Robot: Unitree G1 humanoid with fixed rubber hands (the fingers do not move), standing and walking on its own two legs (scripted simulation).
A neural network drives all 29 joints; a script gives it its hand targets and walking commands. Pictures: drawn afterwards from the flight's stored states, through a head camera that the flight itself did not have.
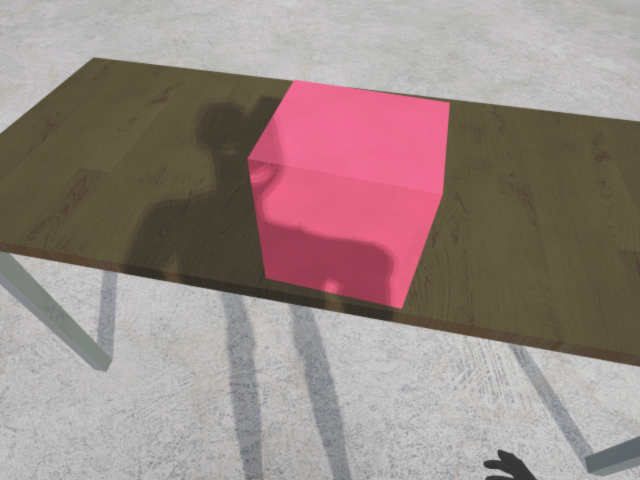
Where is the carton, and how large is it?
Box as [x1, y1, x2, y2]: [247, 80, 449, 308]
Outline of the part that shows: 294,80 247,159 266,277 401,308 442,194 449,103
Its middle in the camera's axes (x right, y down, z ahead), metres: +0.04 -0.07 +0.56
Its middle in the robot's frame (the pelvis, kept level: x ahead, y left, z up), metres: +0.48 -0.04 +0.08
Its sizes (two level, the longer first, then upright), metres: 0.214 0.182 0.233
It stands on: a table, 0.71 m high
